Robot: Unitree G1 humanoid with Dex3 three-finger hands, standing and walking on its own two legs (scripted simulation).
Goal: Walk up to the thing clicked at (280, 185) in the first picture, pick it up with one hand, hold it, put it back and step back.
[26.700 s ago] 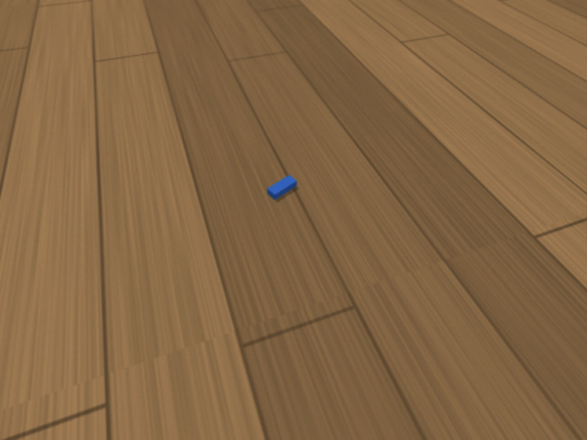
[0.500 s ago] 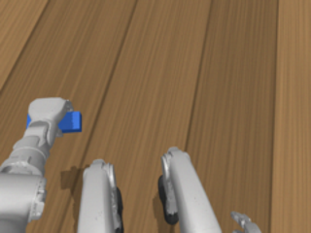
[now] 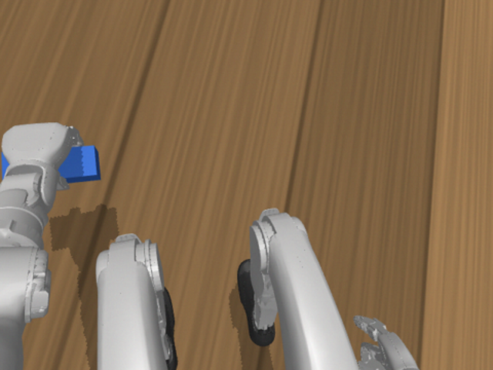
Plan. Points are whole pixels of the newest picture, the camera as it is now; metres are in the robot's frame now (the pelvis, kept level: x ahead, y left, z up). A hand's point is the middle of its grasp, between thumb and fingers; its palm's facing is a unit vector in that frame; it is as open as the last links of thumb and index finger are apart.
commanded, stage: crouch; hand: left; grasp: from above
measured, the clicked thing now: (54, 166) +0.46 +0.26 -0.22
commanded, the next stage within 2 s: lower in 0.56 s
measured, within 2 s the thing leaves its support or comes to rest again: rests again in 1.60 s
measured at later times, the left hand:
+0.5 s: hand (66, 166) +0.46 +0.25 -0.24, palm faces -0.48 -0.02 -0.88, open 8.3 cm
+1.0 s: hand (73, 171) +0.46 +0.25 -0.29, palm faces -0.49 -0.03 -0.87, open 8.3 cm
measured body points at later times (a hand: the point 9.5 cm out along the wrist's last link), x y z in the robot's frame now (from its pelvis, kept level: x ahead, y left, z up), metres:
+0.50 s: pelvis -0.01 +0.00 -0.05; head +0.25 +0.04 +0.31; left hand +0.48 +0.24 -0.19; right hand +0.01 -0.28 -0.16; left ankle +0.07 +0.11 -0.37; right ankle +0.09 -0.12 -0.37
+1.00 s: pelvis -0.01 +0.00 -0.08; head +0.26 +0.07 +0.28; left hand +0.48 +0.25 -0.24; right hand +0.02 -0.28 -0.17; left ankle +0.07 +0.11 -0.37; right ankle +0.09 -0.12 -0.37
